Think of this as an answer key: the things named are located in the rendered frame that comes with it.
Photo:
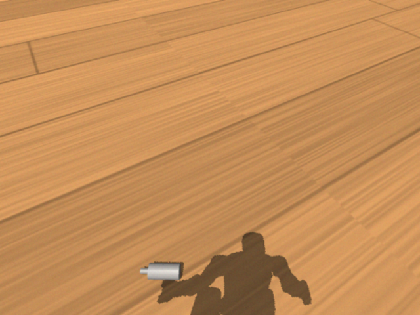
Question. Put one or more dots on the bottle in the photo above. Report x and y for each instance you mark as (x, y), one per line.
(162, 271)

